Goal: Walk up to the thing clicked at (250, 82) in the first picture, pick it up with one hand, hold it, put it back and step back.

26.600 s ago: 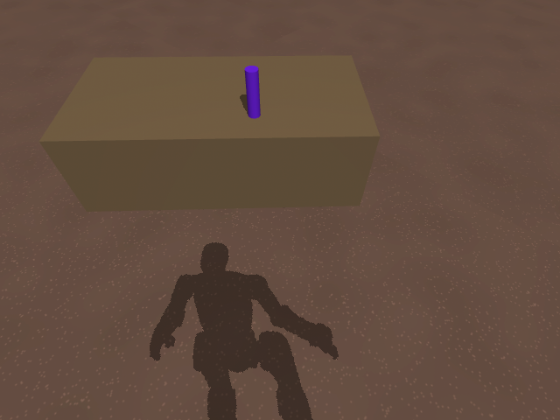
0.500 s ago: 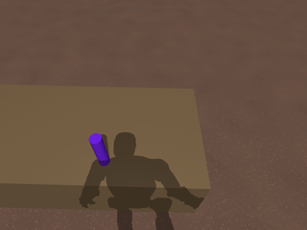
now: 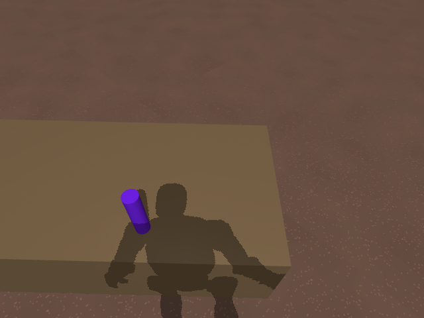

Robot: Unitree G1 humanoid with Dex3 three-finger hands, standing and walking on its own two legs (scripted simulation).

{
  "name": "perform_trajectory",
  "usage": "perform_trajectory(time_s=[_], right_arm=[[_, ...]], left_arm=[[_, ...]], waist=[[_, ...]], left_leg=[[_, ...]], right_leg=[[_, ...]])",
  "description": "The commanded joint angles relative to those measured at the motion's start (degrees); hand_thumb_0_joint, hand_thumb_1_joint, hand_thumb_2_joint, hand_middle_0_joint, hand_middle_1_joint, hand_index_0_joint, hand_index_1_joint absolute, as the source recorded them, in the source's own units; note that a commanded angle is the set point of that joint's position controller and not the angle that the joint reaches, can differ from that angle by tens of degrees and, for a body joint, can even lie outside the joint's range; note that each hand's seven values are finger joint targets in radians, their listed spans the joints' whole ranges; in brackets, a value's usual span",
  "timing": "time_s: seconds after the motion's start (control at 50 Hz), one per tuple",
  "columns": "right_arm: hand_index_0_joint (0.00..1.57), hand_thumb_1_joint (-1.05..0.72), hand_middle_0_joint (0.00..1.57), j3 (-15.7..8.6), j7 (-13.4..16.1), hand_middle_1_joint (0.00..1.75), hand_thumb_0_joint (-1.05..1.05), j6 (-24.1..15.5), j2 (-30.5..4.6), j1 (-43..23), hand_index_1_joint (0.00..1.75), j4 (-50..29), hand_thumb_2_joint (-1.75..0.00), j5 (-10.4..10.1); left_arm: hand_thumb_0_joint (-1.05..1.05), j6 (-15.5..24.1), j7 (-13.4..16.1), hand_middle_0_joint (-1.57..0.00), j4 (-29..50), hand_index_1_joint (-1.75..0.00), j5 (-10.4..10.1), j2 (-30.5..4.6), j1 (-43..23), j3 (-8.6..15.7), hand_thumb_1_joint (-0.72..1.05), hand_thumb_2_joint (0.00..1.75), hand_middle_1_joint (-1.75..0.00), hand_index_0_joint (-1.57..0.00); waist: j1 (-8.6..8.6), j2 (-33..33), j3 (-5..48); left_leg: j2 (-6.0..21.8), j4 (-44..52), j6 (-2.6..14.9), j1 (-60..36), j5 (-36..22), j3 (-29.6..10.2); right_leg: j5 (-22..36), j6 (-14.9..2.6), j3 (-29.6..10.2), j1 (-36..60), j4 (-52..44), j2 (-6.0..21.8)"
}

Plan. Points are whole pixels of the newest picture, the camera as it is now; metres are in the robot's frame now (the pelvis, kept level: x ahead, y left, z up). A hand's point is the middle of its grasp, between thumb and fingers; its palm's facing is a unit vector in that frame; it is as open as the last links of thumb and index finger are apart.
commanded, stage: stand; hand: left
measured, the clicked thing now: (137, 213) +0.46 +0.24 -0.26
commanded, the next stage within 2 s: step back in 0.76 s
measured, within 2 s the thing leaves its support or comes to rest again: neither
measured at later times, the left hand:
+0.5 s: hand out of the picture +0.06 +0.24 -0.16, palm faces -0.03 -0.94 -0.33, open 7.3 cm
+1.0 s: hand out of the picture +0.05 +0.25 -0.16, palm faces +0.01 -0.91 -0.41, open 7.3 cm
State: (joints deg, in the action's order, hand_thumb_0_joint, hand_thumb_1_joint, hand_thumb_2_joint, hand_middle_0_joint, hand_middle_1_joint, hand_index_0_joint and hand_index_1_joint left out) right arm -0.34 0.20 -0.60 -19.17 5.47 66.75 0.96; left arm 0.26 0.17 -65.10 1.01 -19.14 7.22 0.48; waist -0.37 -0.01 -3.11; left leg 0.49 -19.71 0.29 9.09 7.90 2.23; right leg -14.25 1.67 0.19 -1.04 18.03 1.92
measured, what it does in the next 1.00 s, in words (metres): shifts its weight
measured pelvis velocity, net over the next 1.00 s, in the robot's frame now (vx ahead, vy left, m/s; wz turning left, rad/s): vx -0.05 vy -0.03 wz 0.02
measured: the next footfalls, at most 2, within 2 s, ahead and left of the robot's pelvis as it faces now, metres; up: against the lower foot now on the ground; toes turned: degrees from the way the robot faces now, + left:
left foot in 1.46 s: -0.13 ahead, +0.10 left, +0.00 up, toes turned +6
right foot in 1.88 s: -0.25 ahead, -0.15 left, +0.00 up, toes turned +2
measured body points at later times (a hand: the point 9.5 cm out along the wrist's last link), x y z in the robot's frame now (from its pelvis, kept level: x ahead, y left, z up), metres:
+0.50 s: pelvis +0.00 +0.00 +0.00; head +0.01 -0.01 +0.45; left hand +0.06 +0.29 -0.14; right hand +0.07 -0.30 -0.14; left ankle +0.03 +0.12 -0.75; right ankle -0.05 -0.14 -0.75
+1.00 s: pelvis -0.05 -0.03 -0.02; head +0.01 -0.03 +0.42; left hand +0.05 +0.30 -0.14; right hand +0.07 -0.34 -0.15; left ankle +0.03 +0.11 -0.75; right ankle -0.08 -0.14 -0.73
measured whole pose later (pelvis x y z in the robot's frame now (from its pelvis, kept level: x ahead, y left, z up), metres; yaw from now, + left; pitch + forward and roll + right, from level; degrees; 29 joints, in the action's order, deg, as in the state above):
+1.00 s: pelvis -0.05 -0.03 -0.02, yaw +1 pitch -1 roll +0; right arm -3.1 -0.3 2.6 -21.9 1.9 56.8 0.9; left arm -2.4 0.0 -56.1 0.1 -22.1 4.8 3.9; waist -0.3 1.1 -9.7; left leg 2.1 -31.6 0.2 21.0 9.2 0.3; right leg -26.5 -2.5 -0.3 -16.5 45.1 -1.0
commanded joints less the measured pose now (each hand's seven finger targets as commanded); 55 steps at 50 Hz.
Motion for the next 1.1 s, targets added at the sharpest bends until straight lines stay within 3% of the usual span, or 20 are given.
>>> perform_trajectory(time_s=[0.0, 0.3, 0.4, 0.5, 0.72, 0.74, 0.76, 0.82, 0.86, 0.88, 0.9, 0.92, 0.94, 0.96, 0.98, 1.0, 1.02, 1.04, 1.06, 1.08], right_arm=[[0.20, -0.90, 0.20, -2.2, 0.7, 0.30, 0.00, -1.3, -12.2, -2.2, 0.30, -3.1, -0.90, -0.3], [0.20, -0.90, 0.20, -2.1, 0.5, 0.30, 0.00, -1.1, -12.1, -2.1, 0.30, -3.1, -0.90, -0.4], [0.20, -0.90, 0.20, -2.1, 0.5, 0.30, 0.00, -0.9, -12.4, -1.9, 0.30, -3.1, -0.90, -0.3], [0.20, -0.90, 0.20, -2.0, 0.5, 0.30, 0.00, -1.1, -12.3, -2.3, 0.30, -3.3, -0.90, -0.3], [0.20, -0.90, 0.20, -2.0, 0.4, 0.30, 0.00, -1.1, -12.4, -2.0, 0.30, -3.6, -0.90, -0.4], [0.20, -0.90, 0.20, -3.5, 0.1, 0.30, 0.00, -0.2, -16.0, -4.0, 0.30, -5.5, -0.90, -0.7], [0.20, -0.90, 0.20, -3.6, 0.1, 0.30, 0.00, 0.1, -15.1, -2.9, 0.30, -6.3, -0.90, -1.1], [0.20, -0.90, 0.20, -4.9, 0.1, 0.30, 0.00, 0.8, -16.2, -1.5, 0.30, -8.8, -0.90, -1.4], [0.20, -0.90, 0.20, -5.8, 0.1, 0.30, 0.00, 1.4, -17.7, -2.4, 0.30, -10.8, -0.90, -1.2], [0.20, -0.90, 0.20, -6.1, 0.3, 0.30, 0.00, 1.7, -18.1, -3.1, 0.30, -12.1, -0.90, -0.9], [0.20, -0.90, 0.20, -6.4, 0.4, 0.30, 0.00, 1.9, -18.2, -3.9, 0.30, -13.3, -0.90, -0.6], [0.20, -0.90, 0.20, -6.5, 0.4, 0.30, 0.00, 2.2, -18.3, -5.3, 0.30, -14.4, -0.90, -0.1], [0.20, -0.90, 0.20, -6.4, 0.6, 0.30, 0.00, 2.4, -17.8, -6.4, 0.30, -15.4, -0.90, 0.3], [0.20, -0.90, 0.20, -6.3, 0.7, 0.30, 0.00, 2.6, -17.3, -7.6, 0.30, -16.3, -0.90, 0.4], [0.20, -0.90, 0.20, -6.1, 0.6, 0.30, 0.00, 2.9, -16.8, -8.5, 0.30, -16.9, -0.90, 0.2], [0.20, -0.90, 0.20, -5.3, 0.5, 0.30, 0.00, 3.3, -14.7, -7.9, 0.30, -17.3, -0.90, -0.4], [0.20, -0.90, 0.20, -4.8, 0.6, 0.30, 0.00, 3.4, -12.5, -6.7, 0.30, -18.1, -0.90, -1.2], [0.20, -0.90, 0.20, -4.2, 1.0, 0.30, 0.00, 3.8, -10.9, -3.1, 0.30, -17.6, -0.90, -0.9], [0.20, -0.90, 0.20, -5.1, 1.6, 0.30, 0.00, 4.1, -12.7, -2.1, 0.30, -17.8, -0.90, -0.6], [0.20, -0.90, 0.20, -5.8, 1.7, 0.30, 0.00, 4.0, -14.8, -1.4, 0.30, -17.3, -0.90, -0.7]], left_arm=[[0.00, 1.2, 0.8, -0.20, 2.7, -0.30, -0.2, -12.1, -0.7, 2.3, 0.90, 0.90, -0.30, -0.20], [0.00, 1.2, 0.9, -0.20, 3.5, -0.30, -0.2, -12.1, -0.6, 2.2, 0.90, 0.90, -0.30, -0.20], [0.00, 1.2, 0.8, -0.20, 3.6, -0.30, -0.2, -12.4, -0.6, 2.2, 0.90, 0.90, -0.30, -0.20], [0.00, 1.3, 0.9, -0.20, 4.0, -0.30, -0.3, -12.3, -0.1, 2.0, 0.90, 0.90, -0.30, -0.20], [0.00, 1.3, 0.8, -0.20, 4.3, -0.30, -0.4, -12.3, -0.4, 2.0, 0.90, 0.90, -0.30, -0.20], [0.00, 0.5, 0.9, -0.20, 5.1, -0.30, -1.3, -16.4, -1.6, 4.9, 0.90, 0.90, -0.30, -0.20], [0.00, 0.3, 1.1, -0.20, 6.1, -0.30, -1.5, -15.8, -0.8, 5.0, 0.90, 0.90, -0.30, -0.20], [0.00, -0.5, 1.0, -0.20, 8.6, -0.30, -1.6, -13.5, 0.0, 5.2, 0.90, 0.90, -0.30, -0.20], [0.00, -1.3, 0.9, -0.20, 9.6, -0.30, -1.3, -11.9, 1.4, 5.1, 0.90, 0.90, -0.30, -0.20], [0.00, -1.8, 0.8, -0.20, 10.1, -0.30, -1.1, -11.8, 2.3, 5.3, 0.90, 0.90, -0.30, -0.20], [0.00, -2.2, 0.6, -0.20, 10.3, -0.30, -0.9, -11.7, 3.1, 5.5, 0.90, 0.90, -0.30, -0.20], [0.00, -2.6, 0.6, -0.20, 10.4, -0.30, -0.9, -11.9, 4.6, 5.7, 0.90, 0.90, -0.30, -0.20], [0.00, -2.8, 0.4, -0.20, 10.4, -0.30, -0.8, -11.7, 5.7, 5.9, 0.90, 0.90, -0.30, -0.20], [0.00, -2.7, 0.5, -0.20, 10.3, -0.30, -0.9, -11.1, 7.8, 6.1, 0.90, 0.90, -0.30, -0.20], [0.00, -2.2, 0.5, -0.20, 9.8, -0.30, -0.8, -11.0, 9.9, 6.2, 0.90, 0.90, -0.30, -0.20], [0.00, -1.6, 0.7, -0.20, 10.3, -0.30, 0.2, -12.5, 9.0, 6.5, 0.90, 0.90, -0.30, -0.20], [0.00, -1.2, 0.8, -0.20, 11.8, -0.30, 1.2, -17.6, 6.2, 7.7, 0.90, 0.90, -0.30, -0.20], [0.00, -1.0, 0.8, -0.20, 14.5, -0.30, 1.3, -20.6, 1.9, 8.3, 0.90, 0.90, -0.30, -0.20], [0.00, -0.8, 1.0, -0.20, 16.6, -0.30, 1.8, -24.1, -0.2, 8.8, 0.90, 0.90, -0.30, -0.20], [0.00, -0.5, 1.3, -0.20, 17.7, -0.30, 1.3, -21.9, -2.6, 8.6, 0.90, 0.90, -0.30, -0.20]], waist=[[0.12, 0.2, 3.5], [-0.08, -0.1, 3.6], [-0.26, -0.2, 3.4], [0.19, 0.0, 4.5], [0.00, -0.2, 3.4], [-0.16, 0.1, -2.7], [-0.25, 0.3, -0.3], [-0.59, 4.5, 7.4], [-0.33, 8.9, 8.8], [-0.19, 10.7, 9.4], [0.24, 12.4, 8.9], [0.97, 13.0, 8.3], [1.68, 11.1, 7.9], [3.15, 10.6, 8.1], [4.62, 8.8, 8.2], [4.47, 1.8, 6.0], [2.69, -9.7, 3.4], [0.78, -11.9, 1.6], [1.93, -14.0, 3.0], [0.78, -10.7, 2.5]], left_leg=[[7.0, 2.3, 0.89, -5.6, -8.6, -6.9], [7.1, 2.1, 0.76, -5.2, -8.8, -6.9], [6.8, 2.3, 0.77, -4.7, -6.3, -6.9], [7.3, 1.4, 0.95, -5.7, -11.4, -6.9], [7.2, 1.9, 0.68, -5.4, -10.4, -7.0], [6.5, -3.9, 2.82, -0.5, -20.5, -7.5], [7.1, -5.4, 3.63, -1.1, -23.7, -6.9], [10.6, -6.1, 7.63, -1.9, -26.7, -10.0], [14.2, -3.4, 11.25, 0.0, -23.1, -14.3], [16.0, -2.8, 13.29, 1.4, -22.0, -16.3], [17.6, -1.8, 14.89, 5.1, -19.3, -17.5], [18.4, -1.6, 15.83, 8.2, -15.7, -17.6], [17.5, -3.3, 15.40, 9.6, -14.9, -16.1], [16.4, -7.1, 13.80, 9.6, -15.7, -14.5], [13.5, -11.9, 11.25, 10.0, -14.4, -12.2], [7.1, -18.1, 6.80, 11.0, -8.0, -9.3], [-2.3, -26.8, 2.65, 19.6, 5.9, -6.7], [-8.2, -36.5, 0.28, 23.3, 25.3, -8.9], [-7.3, -46.6, 1.12, 21.0, 29.2, -13.3], [-5.8, -50.4, 1.13, 19.1, 25.4, -15.4]], right_leg=[[8.4, -2.15, -3.6, -5.2, -3.2, 5.7], [8.4, -2.24, -3.4, -5.1, -3.6, 5.9], [7.3, -2.37, -3.7, -5.1, -4.0, 6.0], [11.0, -2.10, -3.2, -4.5, -3.4, 6.0], [9.5, -2.17, -3.2, -4.9, -4.1, 5.9], [17.4, -2.70, -3.2, -9.2, 1.5, 4.5], [19.0, -3.08, -2.2, -8.5, 3.6, 4.3], [13.7, -4.36, -0.2, -7.5, 14.0, 1.5], [3.4, -4.06, 0.7, -9.1, 21.8, -1.7], [-5.4, -4.08, 0.5, -9.7, 26.3, -2.9], [-14.2, -4.34, -0.6, -10.1, 31.7, -3.1], [-17.5, -4.57, -1.7, -10.2, 35.6, -2.4], [-17.3, -4.91, -2.1, -10.7, 35.3, -2.2], [-13.9, -5.07, -2.3, -10.5, 29.8, -1.4], [-7.8, -4.94, -1.8, -9.2, 20.6, -0.7], [-0.5, -4.62, -6.2, -11.0, 6.4, 2.9], [8.9, -6.64, -19.0, -9.0, 1.7, 11.1], [16.6, -11.37, -23.4, -11.2, 0.8, 17.2], [19.0, -19.49, -30.4, -18.3, -0.2, 23.6], [17.8, -18.60, -27.5, -19.6, 1.0, 21.5]])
